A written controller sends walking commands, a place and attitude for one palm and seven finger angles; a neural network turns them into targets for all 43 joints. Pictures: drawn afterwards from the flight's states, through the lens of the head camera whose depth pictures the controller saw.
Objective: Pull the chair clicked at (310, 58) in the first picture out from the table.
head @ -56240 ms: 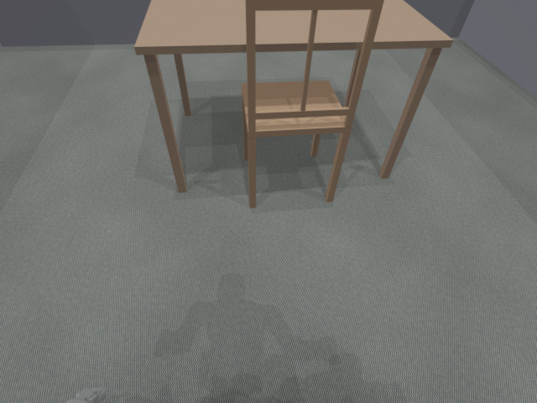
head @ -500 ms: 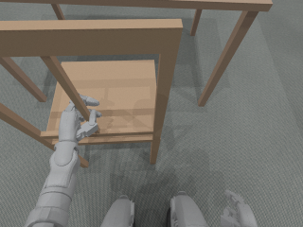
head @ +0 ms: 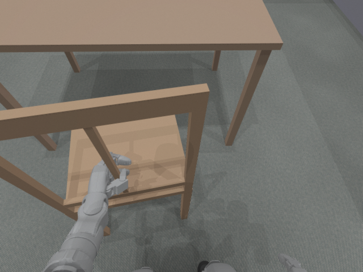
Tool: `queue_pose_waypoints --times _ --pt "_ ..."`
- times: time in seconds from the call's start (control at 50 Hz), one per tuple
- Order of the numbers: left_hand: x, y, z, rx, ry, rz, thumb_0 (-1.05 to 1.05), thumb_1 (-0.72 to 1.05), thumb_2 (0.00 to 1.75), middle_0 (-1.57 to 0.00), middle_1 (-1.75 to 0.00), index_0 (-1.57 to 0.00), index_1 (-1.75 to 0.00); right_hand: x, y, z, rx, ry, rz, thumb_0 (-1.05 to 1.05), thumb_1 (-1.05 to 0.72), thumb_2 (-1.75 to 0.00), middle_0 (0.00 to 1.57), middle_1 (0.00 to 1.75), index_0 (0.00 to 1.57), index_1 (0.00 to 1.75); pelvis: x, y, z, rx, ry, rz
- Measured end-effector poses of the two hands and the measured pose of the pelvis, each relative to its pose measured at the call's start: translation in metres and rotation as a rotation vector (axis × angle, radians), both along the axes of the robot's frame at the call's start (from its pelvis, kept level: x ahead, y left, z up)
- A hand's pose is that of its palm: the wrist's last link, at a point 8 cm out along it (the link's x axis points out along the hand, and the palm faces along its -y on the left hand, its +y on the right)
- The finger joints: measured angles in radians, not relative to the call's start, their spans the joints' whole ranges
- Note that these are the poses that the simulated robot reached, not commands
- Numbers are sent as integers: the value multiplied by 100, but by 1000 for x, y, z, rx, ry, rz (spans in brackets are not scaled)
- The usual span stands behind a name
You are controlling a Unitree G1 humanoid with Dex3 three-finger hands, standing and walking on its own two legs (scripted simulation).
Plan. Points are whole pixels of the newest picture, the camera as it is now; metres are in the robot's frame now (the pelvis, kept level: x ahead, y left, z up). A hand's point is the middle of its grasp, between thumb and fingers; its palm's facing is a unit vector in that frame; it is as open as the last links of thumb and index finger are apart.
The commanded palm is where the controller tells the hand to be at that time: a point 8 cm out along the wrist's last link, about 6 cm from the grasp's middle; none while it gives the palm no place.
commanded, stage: step backward, pulling the chair out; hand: left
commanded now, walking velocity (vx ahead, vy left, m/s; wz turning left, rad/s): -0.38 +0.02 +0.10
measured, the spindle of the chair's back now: (112, 166) +0.36 +0.17 -0.03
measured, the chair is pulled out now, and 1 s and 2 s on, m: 0.33 0.41 0.45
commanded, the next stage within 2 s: none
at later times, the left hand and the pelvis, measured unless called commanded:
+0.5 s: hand (132, 208) +0.26 +0.12 -0.06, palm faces +0.01 -0.99 -0.17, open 4.9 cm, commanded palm +0.26 +0.16 -0.06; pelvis -0.05 -0.01 +0.00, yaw +1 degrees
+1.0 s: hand (131, 210) +0.26 +0.12 -0.07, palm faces +0.00 -0.98 -0.20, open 5.0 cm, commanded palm +0.25 +0.16 -0.06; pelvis -0.06 -0.02 -0.01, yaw +1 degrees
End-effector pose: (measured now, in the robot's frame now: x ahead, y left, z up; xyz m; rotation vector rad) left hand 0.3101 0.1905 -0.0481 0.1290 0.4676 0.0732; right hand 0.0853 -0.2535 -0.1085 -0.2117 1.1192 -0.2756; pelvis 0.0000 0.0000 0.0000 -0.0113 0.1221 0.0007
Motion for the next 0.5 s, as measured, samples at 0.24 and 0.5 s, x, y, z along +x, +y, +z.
queue_pose_waypoints --times 0.24,0.5 --pt "-43 -23 2 11 29 9 3 78 82 -31 -111 -49 -145 -20 -13 -5 13 -29 27 1 -90 -90 21 30 20 30 -31 -12 3 8 -41 22" --pt "-64 -24 2 31 22 -29 2 76 83 -31 -112 -49 -145 -41 -12 -1 -10 -83 36 1 -90 -90 20 30 20 30 -52 -10 0 29 -65 8"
